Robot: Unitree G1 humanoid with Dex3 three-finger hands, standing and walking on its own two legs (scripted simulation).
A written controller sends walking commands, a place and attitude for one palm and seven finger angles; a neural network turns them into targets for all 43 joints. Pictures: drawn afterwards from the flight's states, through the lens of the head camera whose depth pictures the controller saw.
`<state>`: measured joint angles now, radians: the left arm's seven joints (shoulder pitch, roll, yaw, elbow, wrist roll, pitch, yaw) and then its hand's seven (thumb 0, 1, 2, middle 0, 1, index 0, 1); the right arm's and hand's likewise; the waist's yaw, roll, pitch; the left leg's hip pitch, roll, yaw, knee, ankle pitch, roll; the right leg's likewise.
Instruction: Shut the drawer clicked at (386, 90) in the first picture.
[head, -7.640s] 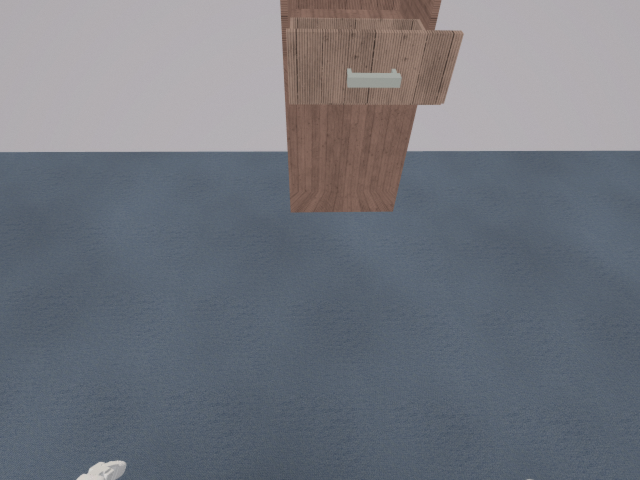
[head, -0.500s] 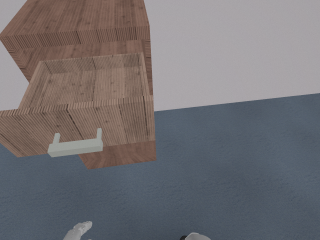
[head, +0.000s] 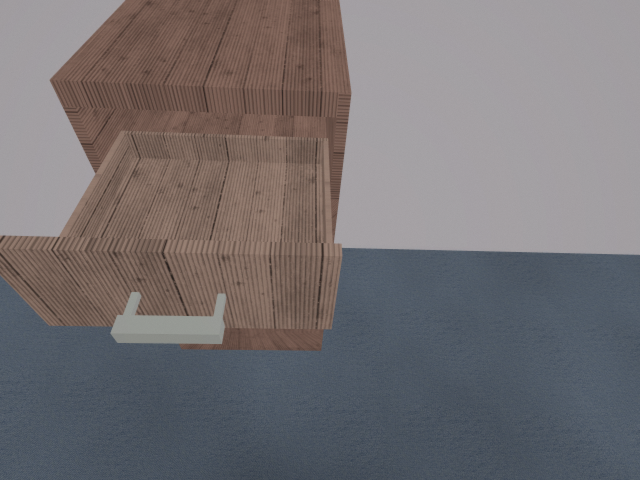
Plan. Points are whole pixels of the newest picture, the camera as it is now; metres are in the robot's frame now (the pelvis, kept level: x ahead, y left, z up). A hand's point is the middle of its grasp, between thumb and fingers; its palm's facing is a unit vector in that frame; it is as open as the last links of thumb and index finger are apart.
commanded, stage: come to a stop and stand still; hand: left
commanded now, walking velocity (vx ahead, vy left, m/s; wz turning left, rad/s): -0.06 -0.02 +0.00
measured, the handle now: (174, 314) +0.29 +0.23 +0.03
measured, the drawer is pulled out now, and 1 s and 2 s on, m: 0.30 0.30 0.29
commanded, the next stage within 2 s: look again from close up in 0.56 s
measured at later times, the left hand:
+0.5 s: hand out of the picture +0.03 +0.18 -0.17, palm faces +0.04 -0.97 -0.22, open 7.3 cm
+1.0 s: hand out of the picture -0.02 +0.17 -0.17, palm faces +0.06 -0.99 -0.15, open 7.3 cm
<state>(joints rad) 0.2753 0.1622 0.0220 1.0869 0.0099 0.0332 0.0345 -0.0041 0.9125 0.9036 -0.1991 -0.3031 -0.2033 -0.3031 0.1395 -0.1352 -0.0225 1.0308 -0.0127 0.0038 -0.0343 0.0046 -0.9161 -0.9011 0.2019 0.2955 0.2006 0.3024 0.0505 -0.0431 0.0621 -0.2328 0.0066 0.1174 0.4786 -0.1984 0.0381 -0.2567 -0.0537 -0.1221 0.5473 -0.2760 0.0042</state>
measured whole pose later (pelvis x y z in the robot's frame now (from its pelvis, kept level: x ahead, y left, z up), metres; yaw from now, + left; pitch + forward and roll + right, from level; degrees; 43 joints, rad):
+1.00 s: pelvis +0.01 +0.02 +0.00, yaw +0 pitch +0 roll +0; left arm 0.35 0.11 0.00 1.09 0.01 0.00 0.04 0.00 0.91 0.90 -0.20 -0.30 -0.20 -0.30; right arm 0.30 -0.12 0.00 1.11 -0.02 0.00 -0.02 0.02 -0.92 -0.90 0.20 0.30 0.20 0.30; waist 0.01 -0.01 0.02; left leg -0.25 -0.02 0.09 0.44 -0.19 0.06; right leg -0.25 -0.04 -0.10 0.45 -0.19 0.00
